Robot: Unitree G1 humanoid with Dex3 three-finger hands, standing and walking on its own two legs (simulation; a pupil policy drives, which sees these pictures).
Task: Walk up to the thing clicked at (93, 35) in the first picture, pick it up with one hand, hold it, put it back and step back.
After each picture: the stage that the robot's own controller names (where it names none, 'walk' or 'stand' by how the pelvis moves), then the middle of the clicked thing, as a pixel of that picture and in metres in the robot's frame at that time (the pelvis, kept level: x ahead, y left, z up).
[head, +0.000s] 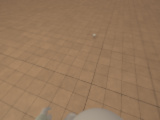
stand; (94, 36) +2.02 -0.09 -0.72
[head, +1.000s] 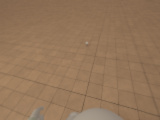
walk; (86, 44) +1.89 +0.20 -0.70
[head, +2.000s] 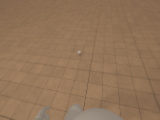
walk; (79, 53) +1.30 +0.34 -0.72
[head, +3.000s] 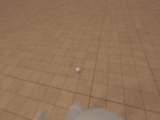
walk; (78, 70) +0.84 +0.28 -0.72
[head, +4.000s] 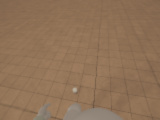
walk; (75, 91) +0.47 +0.24 -0.71
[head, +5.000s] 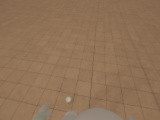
stand; (68, 100) +0.33 +0.24 -0.71
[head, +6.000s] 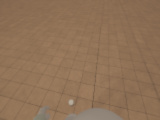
stand; (71, 103) +0.31 +0.20 -0.72
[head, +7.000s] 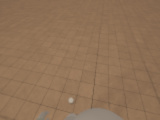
stand; (71, 101) +0.34 +0.21 -0.72
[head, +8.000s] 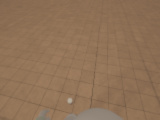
stand; (70, 101) +0.32 +0.23 -0.73
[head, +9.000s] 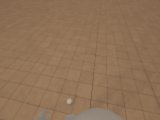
stand; (69, 102) +0.32 +0.23 -0.73
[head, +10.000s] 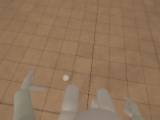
go down; (66, 78) +0.36 +0.23 -0.52
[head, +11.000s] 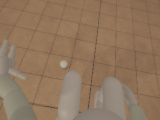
go down; (64, 65) +0.40 +0.25 -0.31
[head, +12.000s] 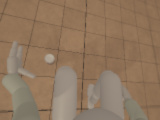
close in; (50, 59) +0.38 +0.28 -0.25
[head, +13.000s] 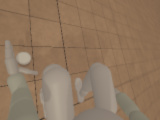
close; (24, 60) +0.38 +0.29 -0.22
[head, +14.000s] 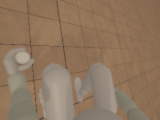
close; (22, 59) +0.37 +0.30 -0.22
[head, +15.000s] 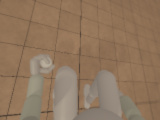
lift; (45, 63) +0.33 +0.28 -0.14
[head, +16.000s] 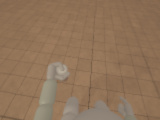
lift; (62, 73) +0.32 +0.19 +0.01
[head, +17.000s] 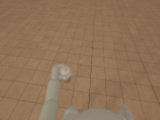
hold; (65, 75) +0.33 +0.17 -0.01
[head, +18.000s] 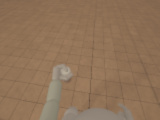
hold; (66, 75) +0.33 +0.17 +0.00
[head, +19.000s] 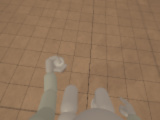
crouch; (60, 65) +0.38 +0.21 -0.06
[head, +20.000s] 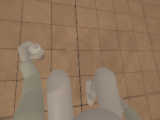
lower; (37, 52) +0.43 +0.29 -0.16
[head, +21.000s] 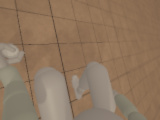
lower; (12, 54) +0.41 +0.32 -0.22
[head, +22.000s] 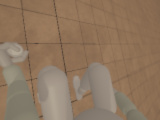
lower; (17, 53) +0.40 +0.31 -0.22
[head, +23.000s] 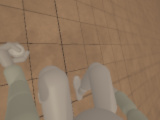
lower; (18, 53) +0.40 +0.31 -0.22
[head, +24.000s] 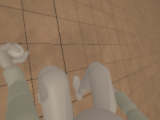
lower; (17, 54) +0.40 +0.31 -0.22
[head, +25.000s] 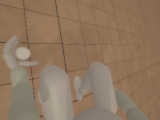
open; (22, 55) +0.39 +0.29 -0.22
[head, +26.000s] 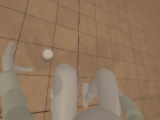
stand; (47, 55) +0.40 +0.26 -0.25
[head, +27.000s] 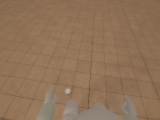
stand; (68, 92) +0.36 +0.21 -0.61
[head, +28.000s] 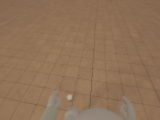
stand; (70, 98) +0.36 +0.21 -0.67
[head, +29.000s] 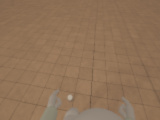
stand; (70, 98) +0.36 +0.21 -0.67
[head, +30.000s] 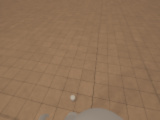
walk; (73, 98) +0.38 +0.21 -0.72
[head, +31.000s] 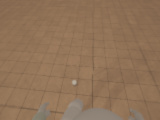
walk; (74, 83) +0.48 +0.21 -0.70
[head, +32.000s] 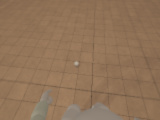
walk; (76, 64) +0.77 +0.20 -0.69
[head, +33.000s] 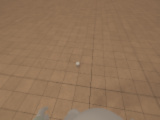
stand; (77, 65) +0.99 +0.25 -0.70
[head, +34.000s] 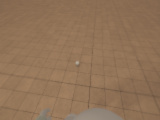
stand; (77, 64) +0.99 +0.24 -0.72
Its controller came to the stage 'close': yes
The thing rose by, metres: 0.72
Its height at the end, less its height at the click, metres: +0.00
